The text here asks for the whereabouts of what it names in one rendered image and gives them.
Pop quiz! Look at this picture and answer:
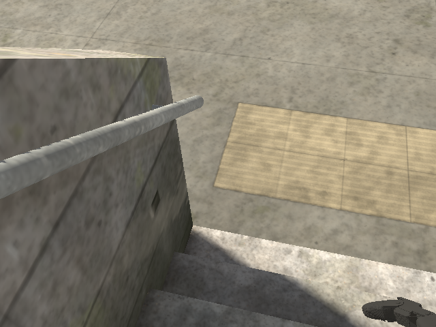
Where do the stairs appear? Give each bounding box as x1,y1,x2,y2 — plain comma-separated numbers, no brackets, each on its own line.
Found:
136,225,436,327

